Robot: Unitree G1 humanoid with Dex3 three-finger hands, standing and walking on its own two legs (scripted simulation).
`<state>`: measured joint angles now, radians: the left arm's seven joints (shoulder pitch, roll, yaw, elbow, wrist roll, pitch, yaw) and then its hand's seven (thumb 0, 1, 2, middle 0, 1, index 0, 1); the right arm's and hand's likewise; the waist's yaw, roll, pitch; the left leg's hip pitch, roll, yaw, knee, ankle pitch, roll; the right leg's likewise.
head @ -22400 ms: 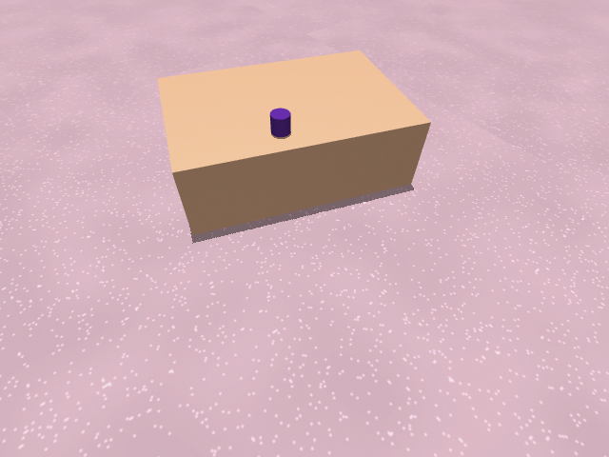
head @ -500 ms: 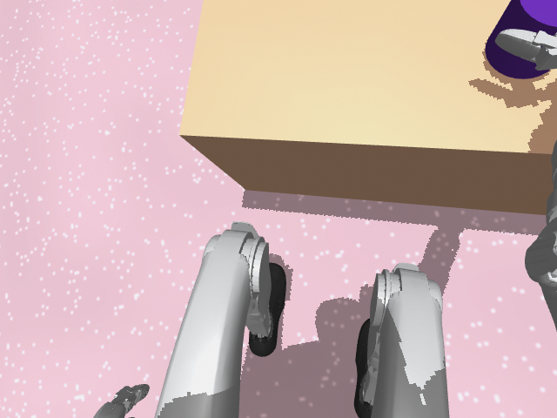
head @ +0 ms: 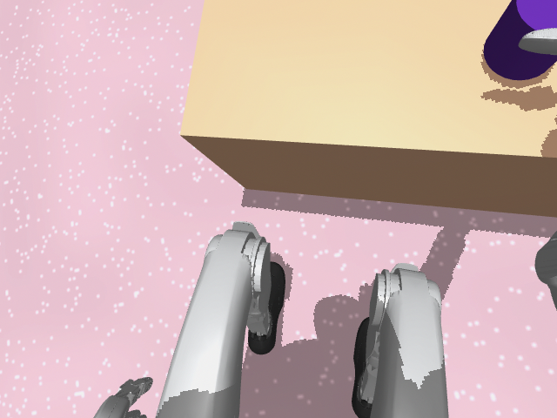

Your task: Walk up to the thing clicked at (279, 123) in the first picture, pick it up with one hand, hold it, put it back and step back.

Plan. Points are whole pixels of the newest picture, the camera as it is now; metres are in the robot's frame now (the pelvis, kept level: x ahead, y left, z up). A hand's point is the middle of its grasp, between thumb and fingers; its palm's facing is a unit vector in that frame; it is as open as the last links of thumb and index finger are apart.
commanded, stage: withdraw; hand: right
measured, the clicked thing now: (537, 28) +0.60 -0.20 -0.02
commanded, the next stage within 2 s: rise in 0.12 s
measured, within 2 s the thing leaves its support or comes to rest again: neither
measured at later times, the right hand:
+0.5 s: hand out of the picture +0.60 -0.33 +0.16, palm faces +0.34 +0.89 -0.32, open 17.3 cm
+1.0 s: hand out of the picture +0.43 -0.28 +0.20, palm faces +0.11 +0.97 -0.23, open 17.4 cm
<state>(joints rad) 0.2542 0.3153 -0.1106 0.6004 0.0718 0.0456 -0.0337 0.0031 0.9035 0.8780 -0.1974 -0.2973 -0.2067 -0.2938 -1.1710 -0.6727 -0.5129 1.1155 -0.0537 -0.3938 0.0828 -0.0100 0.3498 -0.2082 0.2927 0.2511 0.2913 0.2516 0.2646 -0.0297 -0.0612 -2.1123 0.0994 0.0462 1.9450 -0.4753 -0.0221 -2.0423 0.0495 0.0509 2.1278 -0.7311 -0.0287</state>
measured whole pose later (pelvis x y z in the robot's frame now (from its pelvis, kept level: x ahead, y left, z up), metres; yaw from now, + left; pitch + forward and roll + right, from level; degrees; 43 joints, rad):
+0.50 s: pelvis +0.03 +0.00 +0.13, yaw +1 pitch +35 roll +5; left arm 0.31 0.32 -0.09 0.56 0.01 0.12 -0.05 0.00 0.89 0.88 -0.20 -0.30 -0.20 -0.29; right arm -1.17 -0.93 -0.54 1.23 -0.23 -0.09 0.07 -0.01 0.52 -0.06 0.06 0.06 0.07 0.06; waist 0.23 -0.02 -0.08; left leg -1.70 0.04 0.06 1.54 -0.44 -0.02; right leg -1.63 0.00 0.05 1.71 -0.69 -0.02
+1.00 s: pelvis +0.08 +0.00 +0.27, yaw -1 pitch +19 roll +5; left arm 0.35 0.26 -0.06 0.58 -0.04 0.01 0.07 0.01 0.90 0.90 -0.20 -0.29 -0.20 -0.29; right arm -0.37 -0.50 -0.30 0.77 -0.01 0.21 0.14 -0.01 0.52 -0.06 0.06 0.06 0.06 0.06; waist 0.11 -0.01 -0.13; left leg -0.94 0.01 0.09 0.96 -0.35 -0.02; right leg -0.90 -0.03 0.07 1.13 -0.56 -0.01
